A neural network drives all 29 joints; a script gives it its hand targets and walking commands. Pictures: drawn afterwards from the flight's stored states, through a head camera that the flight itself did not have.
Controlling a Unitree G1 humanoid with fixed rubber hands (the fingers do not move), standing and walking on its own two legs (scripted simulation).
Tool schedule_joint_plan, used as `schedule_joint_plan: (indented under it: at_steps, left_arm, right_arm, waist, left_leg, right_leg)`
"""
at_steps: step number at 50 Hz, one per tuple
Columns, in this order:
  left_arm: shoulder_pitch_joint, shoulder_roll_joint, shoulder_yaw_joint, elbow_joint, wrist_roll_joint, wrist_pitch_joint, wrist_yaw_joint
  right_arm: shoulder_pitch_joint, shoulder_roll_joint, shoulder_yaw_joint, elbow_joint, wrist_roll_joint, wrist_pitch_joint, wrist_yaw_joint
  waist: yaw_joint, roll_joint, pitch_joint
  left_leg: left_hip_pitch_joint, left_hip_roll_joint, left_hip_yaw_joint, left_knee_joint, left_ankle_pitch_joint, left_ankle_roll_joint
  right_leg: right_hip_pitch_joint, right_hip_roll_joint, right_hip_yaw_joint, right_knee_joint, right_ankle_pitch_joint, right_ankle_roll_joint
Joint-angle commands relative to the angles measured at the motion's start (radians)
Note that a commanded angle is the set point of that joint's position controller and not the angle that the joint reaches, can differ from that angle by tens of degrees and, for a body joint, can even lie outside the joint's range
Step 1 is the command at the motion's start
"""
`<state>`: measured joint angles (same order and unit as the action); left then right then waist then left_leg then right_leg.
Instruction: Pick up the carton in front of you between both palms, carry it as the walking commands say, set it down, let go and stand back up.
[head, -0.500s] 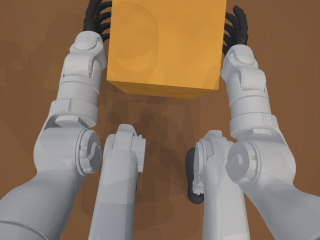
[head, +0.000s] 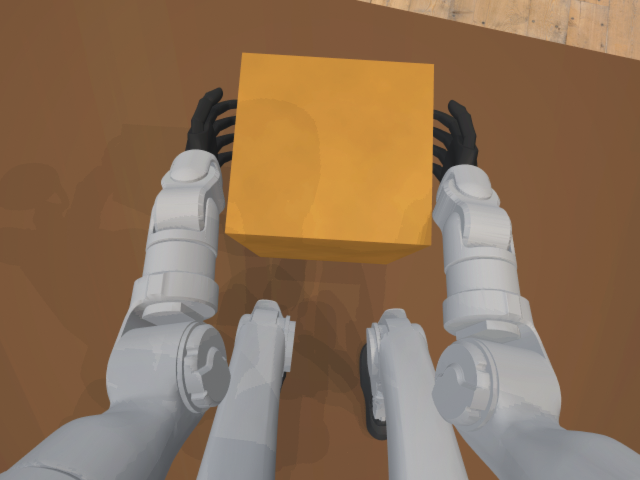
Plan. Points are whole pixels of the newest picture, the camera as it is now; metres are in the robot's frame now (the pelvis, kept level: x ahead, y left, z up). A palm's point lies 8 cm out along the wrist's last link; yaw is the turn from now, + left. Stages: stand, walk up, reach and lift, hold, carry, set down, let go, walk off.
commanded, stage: reach and lift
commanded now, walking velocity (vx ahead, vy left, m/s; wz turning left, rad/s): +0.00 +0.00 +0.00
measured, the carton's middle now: (329, 180) +0.47 +0.02 -0.12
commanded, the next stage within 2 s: hold in 2.00 s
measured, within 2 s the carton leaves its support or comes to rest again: neither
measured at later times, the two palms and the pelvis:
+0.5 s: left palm (154, 127) +0.42 +0.16 +0.11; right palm (550, 145) +0.42 -0.14 +0.11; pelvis +0.05 +0.00 +0.14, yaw +1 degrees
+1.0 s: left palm out of the picture +0.37 +0.16 +0.26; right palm out of the picture +0.38 -0.14 +0.26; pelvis +0.08 +0.00 +0.24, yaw +1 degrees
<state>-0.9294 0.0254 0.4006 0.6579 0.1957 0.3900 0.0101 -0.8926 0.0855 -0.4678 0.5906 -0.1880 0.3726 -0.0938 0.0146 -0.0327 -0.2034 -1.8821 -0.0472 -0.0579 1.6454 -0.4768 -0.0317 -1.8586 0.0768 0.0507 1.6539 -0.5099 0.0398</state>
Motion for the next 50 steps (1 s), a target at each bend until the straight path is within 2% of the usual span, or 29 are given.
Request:
schedule_joint_plan:
  at_steps: [1,14,31,43,47,50]
  left_arm:
    - [-0.576,-1.116,-0.563,0.003,-0.179,-0.012,-0.25]
    - [-0.346,-1.16,-0.562,0.003,-0.141,-0.031,-0.232]
    - [-0.044,-1.173,-0.64,-0.079,-0.126,-0.031,-0.234]
    - [0.142,-1.161,-0.706,-0.21,-0.147,0.072,-0.238]
    - [0.171,-1.151,-0.732,-0.274,-0.157,0.13,-0.241]
    - [0.185,-1.132,-0.698,-0.276,-0.141,0.172,-0.244]
  right_arm:
    - [-0.645,1.076,0.625,0.038,0.174,-0.008,0.26]
    - [-0.393,1.093,0.626,0.062,0.135,-0.024,0.267]
    - [-0.073,1.108,0.71,-0.001,0.117,-0.017,0.283]
    - [0.123,1.08,0.768,-0.117,0.126,0.09,0.306]
    - [0.158,1.075,0.78,-0.168,0.139,0.146,0.316]
    - [0.169,1.051,0.744,-0.165,0.121,0.187,0.324]
  waist:
    - [0.023,0.048,-0.969]
    - [0.007,0.044,-0.741]
    - [0.002,0.033,-0.483]
    - [-0.002,0.033,-0.262]
    - [-0.01,0.027,-0.166]
    - [-0.01,0.026,-0.057]
  left_leg:
    - [0.709,-0.116,0.106,-0.217,0.229,0.009]
    - [0.946,-0.109,0.054,-0.458,0.233,0.02]
    - [1.362,-0.08,-0.005,-0.817,0.372,0.035]
    - [1.679,-0.055,-0.019,-1.086,0.526,0.028]
    - [1.754,-0.046,-0.02,-1.169,0.501,0.025]
    - [1.763,-0.045,-0.014,-1.219,0.425,0.03]
  right_leg:
    - [0.524,0.117,-0.104,-0.224,0.189,-0.004]
    - [0.748,0.101,-0.053,-0.471,0.191,-0.017]
    - [1.209,0.056,0.025,-0.837,0.353,-0.032]
    - [1.557,0.026,0.041,-1.111,0.519,-0.032]
    - [1.643,0.018,0.039,-1.194,0.506,-0.033]
    - [1.666,0.013,0.038,-1.244,0.44,-0.037]
